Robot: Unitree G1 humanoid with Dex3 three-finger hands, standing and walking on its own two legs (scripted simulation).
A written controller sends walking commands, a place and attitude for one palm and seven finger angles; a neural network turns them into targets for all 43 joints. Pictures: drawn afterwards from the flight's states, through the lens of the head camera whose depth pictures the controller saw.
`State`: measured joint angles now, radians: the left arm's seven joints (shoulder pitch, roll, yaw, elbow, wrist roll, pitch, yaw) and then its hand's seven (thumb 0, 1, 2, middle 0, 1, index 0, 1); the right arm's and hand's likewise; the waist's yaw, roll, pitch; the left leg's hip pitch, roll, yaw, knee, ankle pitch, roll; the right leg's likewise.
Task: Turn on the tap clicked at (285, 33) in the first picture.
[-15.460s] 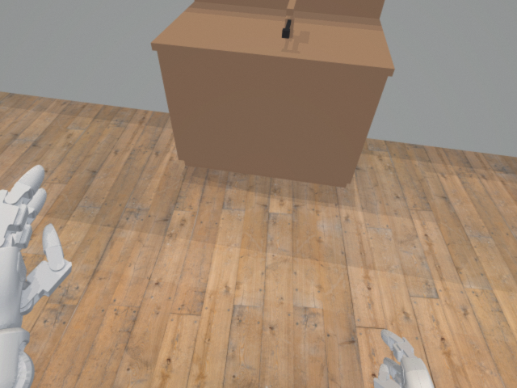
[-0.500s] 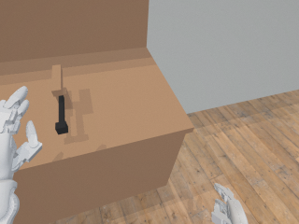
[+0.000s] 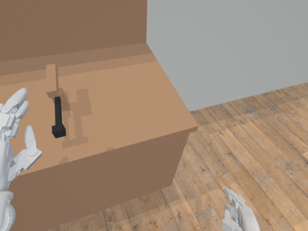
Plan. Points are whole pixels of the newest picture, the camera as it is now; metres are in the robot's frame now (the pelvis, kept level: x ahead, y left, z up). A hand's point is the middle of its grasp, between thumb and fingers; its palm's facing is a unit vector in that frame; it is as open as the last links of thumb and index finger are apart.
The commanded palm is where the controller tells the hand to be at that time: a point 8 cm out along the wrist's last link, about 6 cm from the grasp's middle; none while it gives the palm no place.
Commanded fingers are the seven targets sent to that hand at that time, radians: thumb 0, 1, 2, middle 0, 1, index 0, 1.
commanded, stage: come to a stop and stand still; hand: left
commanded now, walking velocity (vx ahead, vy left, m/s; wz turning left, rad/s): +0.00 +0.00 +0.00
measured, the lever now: (59, 131) +0.35 +0.30 +0.03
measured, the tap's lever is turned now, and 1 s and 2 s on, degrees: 0 0 0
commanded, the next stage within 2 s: look again from close up in 0.64 s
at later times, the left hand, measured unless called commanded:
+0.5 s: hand (32, 151) +0.22 +0.25 +0.16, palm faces +0.40 -0.86 -0.32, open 7.5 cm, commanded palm +0.16 +0.28 +0.18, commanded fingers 0.00 0.90 0.90 -0.20 -0.30 -0.20 -0.30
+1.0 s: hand (30, 153) +0.21 +0.25 +0.16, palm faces +0.41 -0.85 -0.34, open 7.4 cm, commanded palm +0.16 +0.28 +0.18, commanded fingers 0.00 0.90 0.90 -0.20 -0.30 -0.20 -0.30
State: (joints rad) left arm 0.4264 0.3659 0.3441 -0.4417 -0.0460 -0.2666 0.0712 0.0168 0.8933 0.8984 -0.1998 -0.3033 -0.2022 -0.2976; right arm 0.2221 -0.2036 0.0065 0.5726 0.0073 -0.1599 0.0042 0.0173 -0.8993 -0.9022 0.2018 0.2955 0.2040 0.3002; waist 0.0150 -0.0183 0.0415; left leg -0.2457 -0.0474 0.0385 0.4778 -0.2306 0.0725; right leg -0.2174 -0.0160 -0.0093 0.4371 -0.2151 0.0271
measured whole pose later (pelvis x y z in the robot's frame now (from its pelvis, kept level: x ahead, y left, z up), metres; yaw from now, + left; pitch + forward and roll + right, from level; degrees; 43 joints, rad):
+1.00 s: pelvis +0.00 +0.00 +0.00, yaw +1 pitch -2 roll -2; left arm 0.41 0.35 0.34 -0.45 -0.04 -0.20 0.10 0.02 0.89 0.90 -0.20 -0.30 -0.21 -0.30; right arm 0.21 -0.19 0.02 0.58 0.01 -0.10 -0.03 0.02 -0.90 -0.90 0.20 0.30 0.20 0.30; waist 0.03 -0.02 0.05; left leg -0.20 -0.04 0.01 0.44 -0.22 0.06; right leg -0.15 -0.01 -0.04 0.37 -0.19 0.02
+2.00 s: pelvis +0.02 -0.08 -0.02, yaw +4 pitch +2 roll +1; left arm 0.46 0.31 0.38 -0.36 -0.20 -0.08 0.07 0.02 0.89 0.90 -0.20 -0.30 -0.21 -0.30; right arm 0.23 -0.26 0.00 0.67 0.01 -0.20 -0.07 0.02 -0.90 -0.90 0.20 0.30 0.20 0.30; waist 0.06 0.04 -0.08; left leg -0.37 -0.01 -0.06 0.69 -0.35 -0.02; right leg -0.34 0.04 -0.08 0.70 -0.40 -0.08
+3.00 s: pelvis +0.00 -0.05 -0.02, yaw +5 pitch +1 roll +0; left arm 0.54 0.20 0.21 -0.50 -0.21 0.05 0.20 0.02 0.90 0.90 -0.20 -0.30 -0.20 -0.30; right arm 0.22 -0.23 0.05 0.64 0.01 -0.26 -0.07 0.02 -0.90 -0.90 0.20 0.30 0.20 0.30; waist 0.07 0.05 -0.08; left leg -0.39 -0.03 -0.07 0.73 -0.35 0.00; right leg -0.34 0.02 -0.09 0.71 -0.38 -0.05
